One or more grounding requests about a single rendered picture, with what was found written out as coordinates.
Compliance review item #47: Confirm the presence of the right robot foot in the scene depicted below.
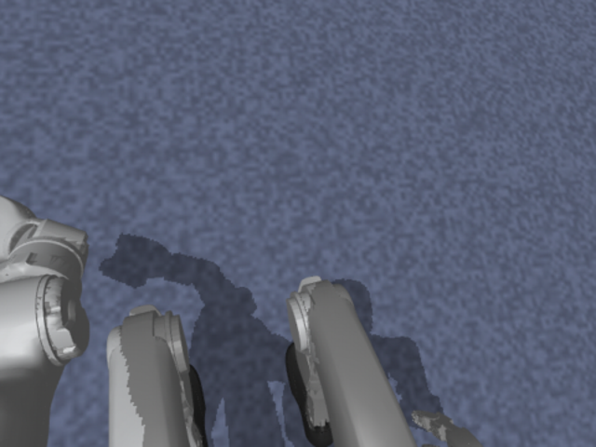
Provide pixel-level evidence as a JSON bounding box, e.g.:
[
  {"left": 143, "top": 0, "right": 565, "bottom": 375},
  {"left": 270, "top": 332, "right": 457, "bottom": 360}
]
[{"left": 285, "top": 342, "right": 333, "bottom": 447}]

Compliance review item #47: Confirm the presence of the left robot hand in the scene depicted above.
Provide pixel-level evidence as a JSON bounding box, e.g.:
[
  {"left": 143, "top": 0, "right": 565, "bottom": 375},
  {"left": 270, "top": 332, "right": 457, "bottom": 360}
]
[{"left": 0, "top": 196, "right": 36, "bottom": 263}]

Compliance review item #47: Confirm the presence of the left robot arm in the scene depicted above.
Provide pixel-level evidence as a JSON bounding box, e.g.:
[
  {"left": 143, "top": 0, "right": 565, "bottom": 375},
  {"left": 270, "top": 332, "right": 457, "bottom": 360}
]
[{"left": 0, "top": 218, "right": 89, "bottom": 447}]

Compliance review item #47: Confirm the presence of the left robot foot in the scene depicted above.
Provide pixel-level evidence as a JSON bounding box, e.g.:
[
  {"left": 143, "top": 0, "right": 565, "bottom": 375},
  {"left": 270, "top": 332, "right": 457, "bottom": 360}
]
[{"left": 189, "top": 364, "right": 209, "bottom": 447}]

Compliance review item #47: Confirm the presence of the right robot hand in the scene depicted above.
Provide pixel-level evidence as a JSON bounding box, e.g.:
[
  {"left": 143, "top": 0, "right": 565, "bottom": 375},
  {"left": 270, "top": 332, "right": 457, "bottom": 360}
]
[{"left": 412, "top": 411, "right": 483, "bottom": 447}]

